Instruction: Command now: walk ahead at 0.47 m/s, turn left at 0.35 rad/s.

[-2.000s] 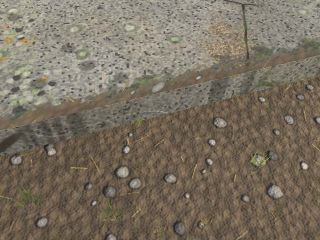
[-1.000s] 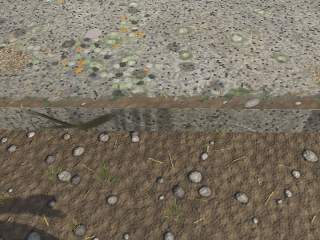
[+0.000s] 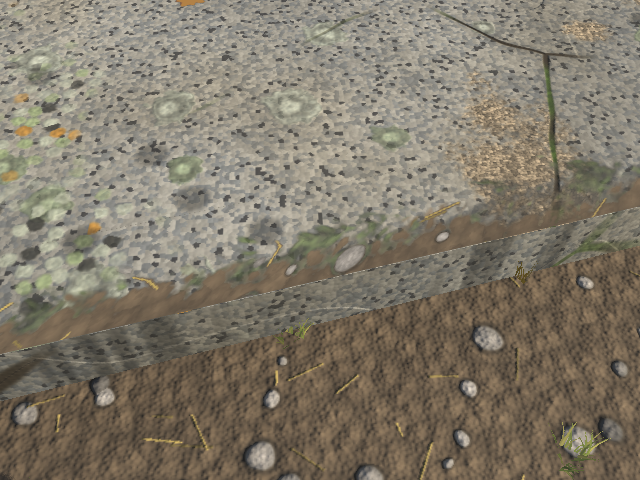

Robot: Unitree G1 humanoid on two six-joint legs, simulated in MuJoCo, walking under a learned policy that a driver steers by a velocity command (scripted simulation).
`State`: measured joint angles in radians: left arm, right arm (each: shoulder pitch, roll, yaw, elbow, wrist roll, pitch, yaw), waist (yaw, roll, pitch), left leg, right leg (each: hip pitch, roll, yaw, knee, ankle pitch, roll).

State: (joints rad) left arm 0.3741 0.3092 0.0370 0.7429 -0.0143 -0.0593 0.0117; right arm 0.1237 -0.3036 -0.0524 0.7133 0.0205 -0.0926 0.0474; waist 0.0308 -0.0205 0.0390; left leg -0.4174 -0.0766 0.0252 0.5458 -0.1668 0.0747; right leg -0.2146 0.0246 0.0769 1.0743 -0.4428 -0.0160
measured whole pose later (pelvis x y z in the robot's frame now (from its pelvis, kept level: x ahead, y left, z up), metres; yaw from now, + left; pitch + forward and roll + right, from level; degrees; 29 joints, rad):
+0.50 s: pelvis +0.30 -0.03 +0.01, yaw +17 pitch +1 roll -1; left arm 0.15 0.28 0.04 0.63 0.02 -0.11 0.00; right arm 0.34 -0.32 -0.05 0.75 0.03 -0.03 -0.01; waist -0.03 0.03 0.03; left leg -0.38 -0.03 -0.11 1.15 -0.41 0.00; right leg -0.35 0.03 -0.01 0.49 -0.16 -0.02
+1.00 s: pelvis +0.51 +0.10 +0.01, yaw +29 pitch +1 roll +0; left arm 0.29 0.29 0.03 0.81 -0.04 -0.07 -0.01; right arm 0.18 -0.26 -0.03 0.67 -0.01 -0.03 0.02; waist 0.01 -0.02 0.03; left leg -0.34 -0.04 0.05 0.55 -0.23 0.08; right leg -0.44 -0.05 0.02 1.33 -0.44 0.01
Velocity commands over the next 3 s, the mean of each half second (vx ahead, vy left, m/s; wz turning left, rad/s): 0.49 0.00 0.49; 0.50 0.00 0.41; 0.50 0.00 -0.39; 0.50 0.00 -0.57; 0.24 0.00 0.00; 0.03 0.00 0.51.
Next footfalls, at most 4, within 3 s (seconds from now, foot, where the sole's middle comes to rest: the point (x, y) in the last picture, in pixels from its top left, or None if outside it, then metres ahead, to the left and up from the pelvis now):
0.38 right None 0.43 -0.11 -0.76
0.88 left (241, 436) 0.54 0.21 -0.76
1.40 right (279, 239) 0.92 0.15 -0.59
1.94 left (208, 139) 1.24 0.36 -0.59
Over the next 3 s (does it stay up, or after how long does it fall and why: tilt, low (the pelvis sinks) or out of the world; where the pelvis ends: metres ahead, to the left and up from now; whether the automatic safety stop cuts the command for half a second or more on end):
stays up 1.28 0.29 0.19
